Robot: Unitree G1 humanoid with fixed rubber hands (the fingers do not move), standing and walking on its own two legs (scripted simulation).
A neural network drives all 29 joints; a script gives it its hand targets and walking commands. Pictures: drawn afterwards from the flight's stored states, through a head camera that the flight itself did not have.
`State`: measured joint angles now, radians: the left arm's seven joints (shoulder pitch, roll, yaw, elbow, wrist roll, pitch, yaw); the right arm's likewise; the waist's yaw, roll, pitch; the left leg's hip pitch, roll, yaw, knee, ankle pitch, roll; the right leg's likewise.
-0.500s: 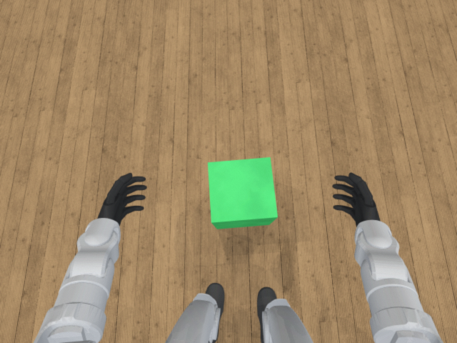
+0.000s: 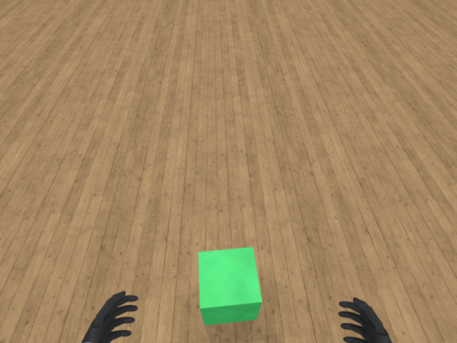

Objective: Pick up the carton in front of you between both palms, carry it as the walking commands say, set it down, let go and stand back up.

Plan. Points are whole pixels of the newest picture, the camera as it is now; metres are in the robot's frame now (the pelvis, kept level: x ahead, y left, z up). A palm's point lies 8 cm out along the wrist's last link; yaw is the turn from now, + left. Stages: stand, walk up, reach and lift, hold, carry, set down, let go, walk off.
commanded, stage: let go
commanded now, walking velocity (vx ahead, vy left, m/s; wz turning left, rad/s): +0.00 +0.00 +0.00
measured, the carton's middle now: (228, 287) +0.44 +0.02 -0.65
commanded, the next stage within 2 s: stand in 0.36 s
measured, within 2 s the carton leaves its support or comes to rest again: neither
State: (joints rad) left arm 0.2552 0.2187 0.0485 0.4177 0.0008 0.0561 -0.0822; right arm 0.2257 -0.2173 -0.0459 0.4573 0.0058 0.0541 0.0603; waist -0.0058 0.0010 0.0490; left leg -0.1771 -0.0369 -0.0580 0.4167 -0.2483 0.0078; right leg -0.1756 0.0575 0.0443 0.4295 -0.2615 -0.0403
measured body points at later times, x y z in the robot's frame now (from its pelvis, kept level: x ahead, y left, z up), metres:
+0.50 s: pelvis +0.00 +0.01 -0.01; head +0.01 +0.02 +0.44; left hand +0.17 +0.28 -0.08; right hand +0.15 -0.24 -0.10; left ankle -0.02 +0.12 -0.74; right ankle -0.02 -0.09 -0.74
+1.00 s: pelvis +0.02 +0.03 +0.00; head +0.02 +0.04 +0.45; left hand +0.15 +0.33 -0.11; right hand +0.16 -0.26 -0.09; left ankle -0.02 +0.12 -0.74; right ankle -0.02 -0.09 -0.74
